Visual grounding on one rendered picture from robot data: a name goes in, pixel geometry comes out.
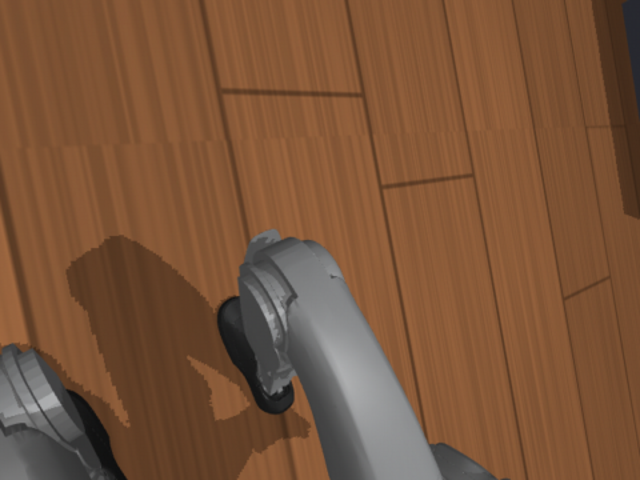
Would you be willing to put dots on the left robot foot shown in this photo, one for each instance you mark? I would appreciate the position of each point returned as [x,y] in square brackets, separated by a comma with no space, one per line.
[97,436]

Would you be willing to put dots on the right robot foot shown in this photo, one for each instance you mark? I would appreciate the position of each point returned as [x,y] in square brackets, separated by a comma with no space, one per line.
[230,325]

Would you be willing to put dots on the right robot hand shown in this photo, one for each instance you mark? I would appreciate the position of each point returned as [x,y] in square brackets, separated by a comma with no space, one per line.
[454,465]

